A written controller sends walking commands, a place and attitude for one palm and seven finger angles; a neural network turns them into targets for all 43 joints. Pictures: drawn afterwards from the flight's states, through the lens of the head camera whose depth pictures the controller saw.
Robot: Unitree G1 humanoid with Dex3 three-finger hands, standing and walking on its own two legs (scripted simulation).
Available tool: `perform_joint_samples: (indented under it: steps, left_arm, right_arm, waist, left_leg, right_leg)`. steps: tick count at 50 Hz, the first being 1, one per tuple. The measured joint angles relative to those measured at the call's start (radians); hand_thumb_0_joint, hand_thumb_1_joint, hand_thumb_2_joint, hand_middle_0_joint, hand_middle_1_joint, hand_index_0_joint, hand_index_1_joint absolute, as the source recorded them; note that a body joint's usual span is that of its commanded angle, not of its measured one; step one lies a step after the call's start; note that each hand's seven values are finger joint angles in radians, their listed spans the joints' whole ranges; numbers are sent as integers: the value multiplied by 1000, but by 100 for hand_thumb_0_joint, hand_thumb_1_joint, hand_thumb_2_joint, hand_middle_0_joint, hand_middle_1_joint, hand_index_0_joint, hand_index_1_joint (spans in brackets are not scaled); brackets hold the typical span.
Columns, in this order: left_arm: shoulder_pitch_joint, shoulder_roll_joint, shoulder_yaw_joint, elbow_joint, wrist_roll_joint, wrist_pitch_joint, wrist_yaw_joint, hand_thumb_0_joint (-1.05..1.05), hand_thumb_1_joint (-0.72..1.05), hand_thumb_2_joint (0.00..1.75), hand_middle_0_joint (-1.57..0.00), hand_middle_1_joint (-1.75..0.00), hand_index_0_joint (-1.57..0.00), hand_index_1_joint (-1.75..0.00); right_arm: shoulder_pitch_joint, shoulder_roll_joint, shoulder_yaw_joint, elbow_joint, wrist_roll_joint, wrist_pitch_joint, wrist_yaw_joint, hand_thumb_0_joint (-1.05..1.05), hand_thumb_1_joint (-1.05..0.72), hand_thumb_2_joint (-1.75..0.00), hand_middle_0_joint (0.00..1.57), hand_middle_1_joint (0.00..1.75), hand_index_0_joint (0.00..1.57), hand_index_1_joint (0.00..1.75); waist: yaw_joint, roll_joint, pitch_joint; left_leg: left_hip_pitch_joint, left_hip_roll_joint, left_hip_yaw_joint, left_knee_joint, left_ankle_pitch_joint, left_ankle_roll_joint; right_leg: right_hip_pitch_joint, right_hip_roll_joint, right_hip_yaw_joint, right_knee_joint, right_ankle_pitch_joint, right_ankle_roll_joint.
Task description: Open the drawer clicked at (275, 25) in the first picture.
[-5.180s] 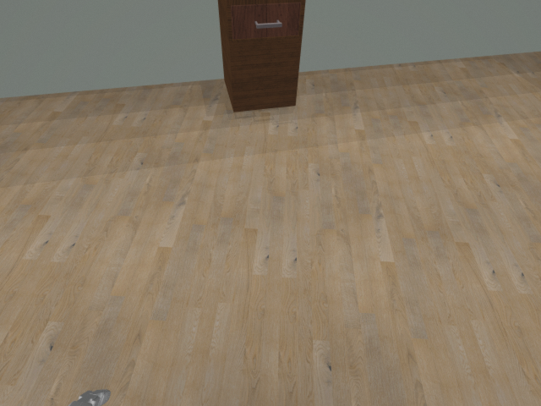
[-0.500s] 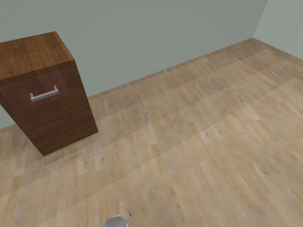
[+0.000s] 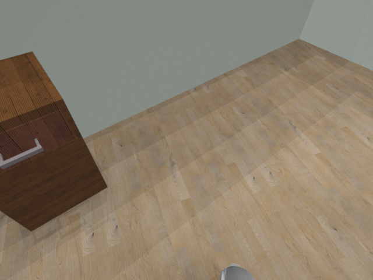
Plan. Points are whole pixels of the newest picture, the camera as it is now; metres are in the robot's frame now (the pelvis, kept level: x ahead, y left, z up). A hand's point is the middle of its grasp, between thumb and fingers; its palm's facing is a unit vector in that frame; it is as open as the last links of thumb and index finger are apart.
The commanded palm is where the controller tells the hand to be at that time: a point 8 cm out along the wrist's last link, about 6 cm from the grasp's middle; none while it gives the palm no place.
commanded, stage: turn to face it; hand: left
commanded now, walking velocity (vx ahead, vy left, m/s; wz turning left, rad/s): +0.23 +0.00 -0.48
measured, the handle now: (20, 152) +0.55 +0.66 -0.22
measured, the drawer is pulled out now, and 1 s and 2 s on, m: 0.00 0.00 0.00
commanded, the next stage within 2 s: take the last steps up to it in 1.30 s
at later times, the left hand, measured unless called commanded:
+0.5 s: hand (140, 246) +0.23 +0.14 -0.17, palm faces +0.13 -0.98 -0.17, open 7.2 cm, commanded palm none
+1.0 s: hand (108, 264) +0.18 +0.21 -0.16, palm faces +0.39 -0.88 -0.28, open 7.4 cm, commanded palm none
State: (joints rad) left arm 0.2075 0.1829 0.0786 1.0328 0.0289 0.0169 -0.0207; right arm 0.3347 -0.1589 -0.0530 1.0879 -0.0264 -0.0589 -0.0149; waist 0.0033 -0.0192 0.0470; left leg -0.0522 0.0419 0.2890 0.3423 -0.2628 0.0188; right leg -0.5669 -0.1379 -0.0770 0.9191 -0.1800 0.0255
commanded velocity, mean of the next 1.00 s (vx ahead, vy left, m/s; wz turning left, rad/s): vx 0.01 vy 0.00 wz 0.54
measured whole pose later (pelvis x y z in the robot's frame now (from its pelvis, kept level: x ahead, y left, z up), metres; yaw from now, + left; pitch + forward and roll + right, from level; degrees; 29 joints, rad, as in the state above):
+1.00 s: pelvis +0.16 -0.04 -0.01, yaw +23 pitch +1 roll -1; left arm 0.11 0.25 0.07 0.90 0.01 0.06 0.02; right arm 0.21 -0.22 -0.06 0.93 -0.03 0.04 0.01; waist -0.03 0.02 0.08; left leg -0.32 -0.04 -0.06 0.48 -0.17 0.03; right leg -0.39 -0.05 0.00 0.84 -0.44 0.10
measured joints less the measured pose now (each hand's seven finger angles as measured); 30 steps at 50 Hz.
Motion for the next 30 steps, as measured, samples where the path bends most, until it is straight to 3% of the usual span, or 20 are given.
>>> perform_joint_samples:
  steps: [4,7,8,9,11,14,20,27,28,30]
  left_arm:
    - [-48,-2,-2,-29,-1,3,-6,0,91,90,-20,-29,-19,-30]
    - [-72,3,-10,-47,1,-19,-6,0,91,90,-20,-29,-19,-30]
    - [-80,7,-13,-50,4,-38,-2,0,91,90,-20,-29,-19,-30]
    - [-93,3,-16,-48,2,-55,3,0,91,90,-20,-29,-19,-30]
    - [-111,-11,-30,-44,-7,-72,11,0,91,90,-20,-29,-19,-30]
    - [-114,-40,-47,-39,-11,-68,24,0,91,90,-20,-29,-19,-30]
    - [-113,-55,-40,-53,-13,-51,42,-3,93,90,-21,-30,-20,-30]
    - [-88,-16,-27,-65,-3,-14,40,-1,92,90,-21,-30,-20,-30]
    - [-78,-9,-24,-66,-5,-8,39,-1,92,90,-21,-30,-20,-30]
    - [-59,11,-13,-68,-13,11,37,-1,92,90,-21,-30,-20,-30]
  right_arm:
    - [35,2,-1,14,-6,11,4,0,-92,-90,20,29,20,29]
    - [62,5,1,23,-5,19,6,0,-92,-90,20,29,20,29]
    - [71,9,4,31,0,22,8,0,-92,-90,20,29,20,29]
    - [65,10,7,39,6,31,9,0,-92,-90,20,29,20,29]
    - [49,8,10,43,16,50,6,0,-92,-90,20,29,20,29]
    - [17,7,9,37,19,69,2,0,-92,-90,20,29,20,29]
    - [-59,2,2,-26,13,91,10,0,-92,-90,20,29,20,29]
    - [-129,-20,-7,-97,8,99,28,0,-92,-90,20,29,20,29]
    - [-133,-27,-9,-110,7,96,31,0,-92,-90,20,29,20,29]
    - [-145,-33,-13,-130,1,86,31,0,-91,-90,20,29,20,29]
  waist:
    - [-29,20,20]
    - [-51,35,33]
    - [-52,33,33]
    - [-55,40,42]
    - [-64,53,55]
    - [-62,57,45]
    - [-51,38,18]
    - [-23,2,17]
    - [-20,0,17]
    - [-15,-20,18]
  left_leg:
    - [49,26,40,29,-67,-37]
    - [52,70,54,135,-157,-73]
    - [22,90,42,226,-192,-71]
    - [-31,101,-11,359,-233,-64]
    - [-145,87,-131,612,-280,-52]
    - [-282,67,-204,802,-222,-51]
    - [-409,64,-202,699,-144,-73]
    - [-347,58,-157,428,-103,-71]
    - [-320,55,-154,366,-60,-67]
    - [-319,31,-155,353,-28,-8]
  right_leg:
    - [43,15,-29,-167,-13,-11]
    - [125,46,-55,-298,6,-30]
    - [142,52,-61,-312,32,-63]
    - [137,59,-69,-274,5,-84]
    - [161,64,-93,-249,-56,-93]
    - [227,67,-126,-311,-65,-75]
    - [308,51,-194,-414,-49,-70]
    - [331,3,-270,-340,-122,-29]
    - [327,-8,-279,-307,-143,-20]
    - [286,-33,-252,-194,-247,13]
